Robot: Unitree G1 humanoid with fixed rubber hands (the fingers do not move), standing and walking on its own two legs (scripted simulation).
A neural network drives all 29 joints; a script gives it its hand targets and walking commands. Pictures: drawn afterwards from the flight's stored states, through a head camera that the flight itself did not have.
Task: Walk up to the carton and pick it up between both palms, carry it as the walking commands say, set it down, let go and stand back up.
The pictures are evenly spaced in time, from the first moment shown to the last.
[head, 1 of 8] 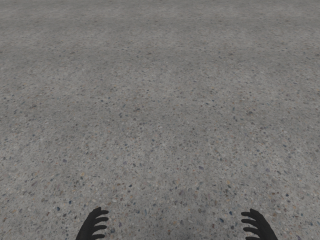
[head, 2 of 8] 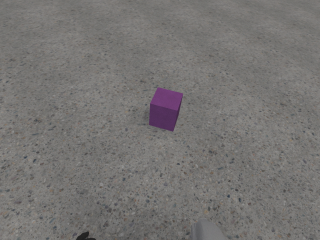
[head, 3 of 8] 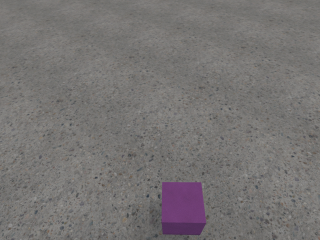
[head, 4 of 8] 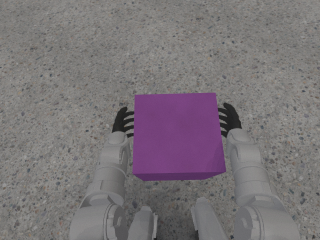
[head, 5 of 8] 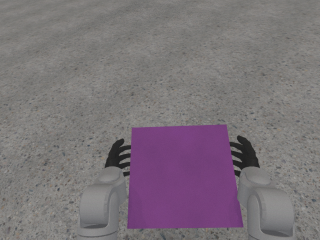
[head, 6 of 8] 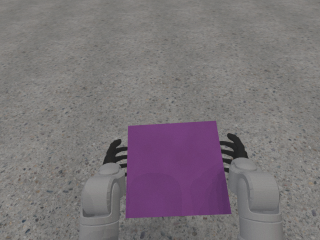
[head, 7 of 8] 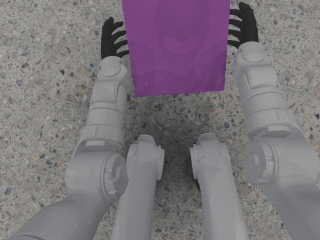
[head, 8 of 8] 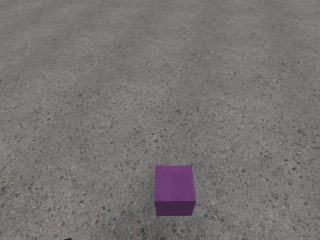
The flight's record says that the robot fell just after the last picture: no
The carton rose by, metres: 0.66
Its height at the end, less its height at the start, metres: +0.00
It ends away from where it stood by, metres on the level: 1.08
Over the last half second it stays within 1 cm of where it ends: yes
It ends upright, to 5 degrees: yes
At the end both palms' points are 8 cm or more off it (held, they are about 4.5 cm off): yes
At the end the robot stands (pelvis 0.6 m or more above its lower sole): yes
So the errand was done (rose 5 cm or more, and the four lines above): yes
